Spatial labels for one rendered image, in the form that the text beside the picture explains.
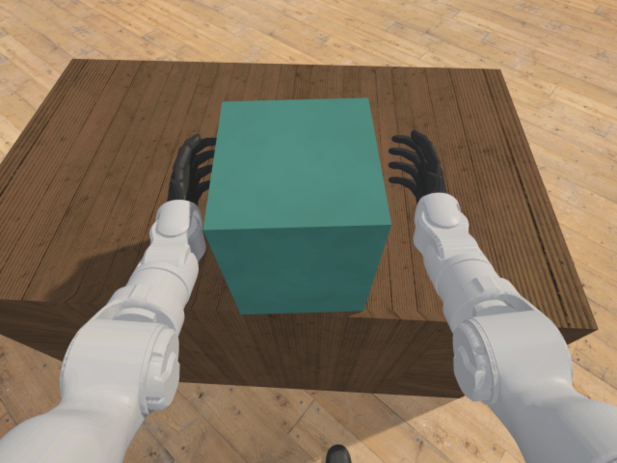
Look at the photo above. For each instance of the robot left forearm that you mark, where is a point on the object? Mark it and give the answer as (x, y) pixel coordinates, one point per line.
(161, 285)

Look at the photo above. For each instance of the robot left hand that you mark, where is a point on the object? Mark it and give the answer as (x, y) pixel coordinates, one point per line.
(185, 178)

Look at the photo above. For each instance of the pedestal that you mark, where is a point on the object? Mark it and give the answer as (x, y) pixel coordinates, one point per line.
(81, 186)

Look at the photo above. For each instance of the robot left upper arm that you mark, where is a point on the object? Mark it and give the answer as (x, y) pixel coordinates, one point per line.
(117, 372)

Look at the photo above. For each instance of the robot right hand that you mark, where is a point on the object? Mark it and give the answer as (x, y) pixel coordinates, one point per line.
(427, 172)

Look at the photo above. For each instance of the carton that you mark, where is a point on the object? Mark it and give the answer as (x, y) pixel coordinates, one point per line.
(297, 214)

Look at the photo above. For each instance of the robot right upper arm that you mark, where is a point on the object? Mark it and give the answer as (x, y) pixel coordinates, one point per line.
(517, 364)

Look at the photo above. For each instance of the robot right forearm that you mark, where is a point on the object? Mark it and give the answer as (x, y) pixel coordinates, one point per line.
(460, 273)

